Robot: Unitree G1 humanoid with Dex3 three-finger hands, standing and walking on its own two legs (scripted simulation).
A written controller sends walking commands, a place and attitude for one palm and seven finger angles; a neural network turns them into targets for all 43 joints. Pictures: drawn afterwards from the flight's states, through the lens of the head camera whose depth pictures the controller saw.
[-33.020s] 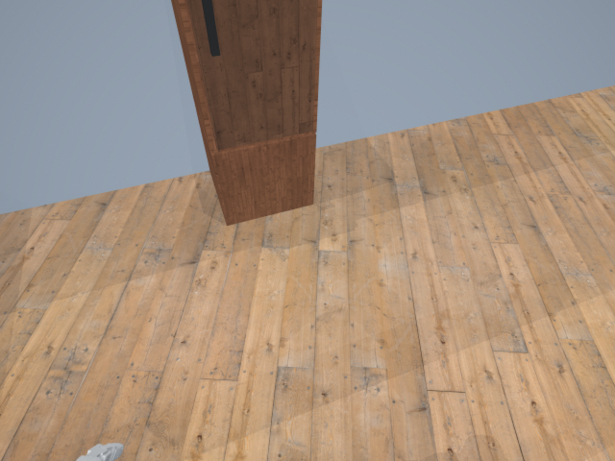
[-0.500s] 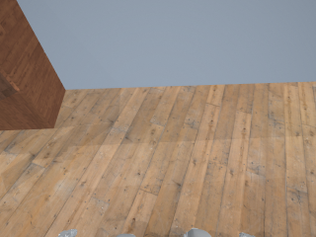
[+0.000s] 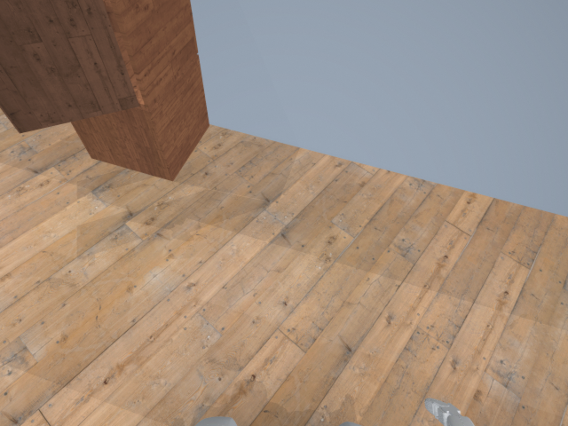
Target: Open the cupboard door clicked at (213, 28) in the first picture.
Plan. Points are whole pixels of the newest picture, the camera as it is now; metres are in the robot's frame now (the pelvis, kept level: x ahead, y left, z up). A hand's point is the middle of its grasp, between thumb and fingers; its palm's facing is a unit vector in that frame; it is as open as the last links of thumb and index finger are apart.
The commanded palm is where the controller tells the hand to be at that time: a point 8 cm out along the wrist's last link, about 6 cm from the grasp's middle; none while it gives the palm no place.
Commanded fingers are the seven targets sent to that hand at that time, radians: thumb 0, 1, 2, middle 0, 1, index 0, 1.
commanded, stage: turn to face it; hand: left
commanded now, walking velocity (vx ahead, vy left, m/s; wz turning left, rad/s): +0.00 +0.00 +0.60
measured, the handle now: out of the picture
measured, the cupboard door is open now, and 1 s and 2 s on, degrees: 42 42 42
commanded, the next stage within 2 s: take the last steps up to it in 0.72 s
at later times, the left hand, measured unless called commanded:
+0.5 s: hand out of the picture +0.05 +0.17 -0.14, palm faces +0.27 -0.93 -0.26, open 7.3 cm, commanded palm none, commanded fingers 0.00 0.90 0.90 -0.20 -0.30 -0.20 -0.30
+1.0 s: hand out of the picture +0.00 +0.17 -0.15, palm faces +0.48 -0.84 -0.24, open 7.4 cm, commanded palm none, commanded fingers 0.00 0.90 0.90 -0.20 -0.30 -0.20 -0.30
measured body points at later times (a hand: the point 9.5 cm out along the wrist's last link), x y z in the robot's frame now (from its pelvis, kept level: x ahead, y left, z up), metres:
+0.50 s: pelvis +0.02 -0.04 +0.01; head +0.07 -0.04 +0.46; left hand +0.04 +0.21 -0.12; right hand +0.16 -0.28 -0.14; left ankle -0.03 +0.08 -0.65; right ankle +0.02 -0.16 -0.72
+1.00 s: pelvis +0.04 -0.03 +0.01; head +0.06 -0.03 +0.45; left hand -0.03 +0.22 -0.13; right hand +0.21 -0.21 -0.15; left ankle +0.00 +0.08 -0.72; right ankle +0.08 -0.15 -0.73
